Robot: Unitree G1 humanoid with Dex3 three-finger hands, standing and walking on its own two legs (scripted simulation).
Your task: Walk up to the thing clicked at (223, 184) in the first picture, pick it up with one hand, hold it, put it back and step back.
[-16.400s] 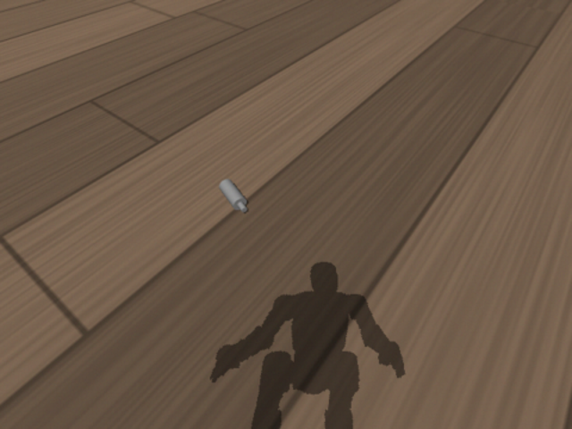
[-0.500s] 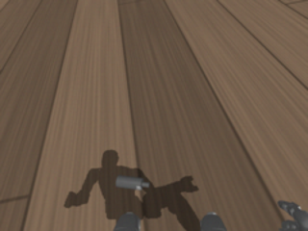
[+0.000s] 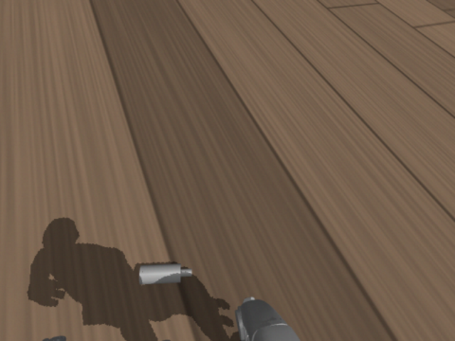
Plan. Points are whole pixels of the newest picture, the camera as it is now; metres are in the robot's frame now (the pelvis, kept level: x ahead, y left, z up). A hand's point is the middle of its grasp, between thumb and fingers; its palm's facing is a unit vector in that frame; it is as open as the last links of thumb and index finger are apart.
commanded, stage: walk up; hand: left
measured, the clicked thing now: (166, 273) +0.41 +0.15 -0.72
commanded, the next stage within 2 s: none
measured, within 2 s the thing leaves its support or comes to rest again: neither
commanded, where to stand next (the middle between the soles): +0.07 -0.07 m, yaw +1 degrees
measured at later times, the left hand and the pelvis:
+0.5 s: hand (121, 316) +0.18 +0.18 -0.12, palm faces -0.07 -0.92 -0.39, open 7.4 cm; pelvis +0.05 -0.07 +0.01, yaw -5 degrees
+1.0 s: hand out of the picture +0.10 +0.16 -0.15, palm faces +0.00 -0.93 -0.36, open 7.4 cm; pelvis +0.03 -0.10 +0.00, yaw +0 degrees
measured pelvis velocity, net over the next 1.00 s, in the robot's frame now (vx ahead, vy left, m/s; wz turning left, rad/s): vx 0.03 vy -0.10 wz -0.01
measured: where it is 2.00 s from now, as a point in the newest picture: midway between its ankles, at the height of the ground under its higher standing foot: outside the picture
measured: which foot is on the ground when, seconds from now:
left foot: down 0.00-0.30, up 0.32-0.60, down 0.62-1.00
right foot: up 0.00-0.24, down 0.26-1.00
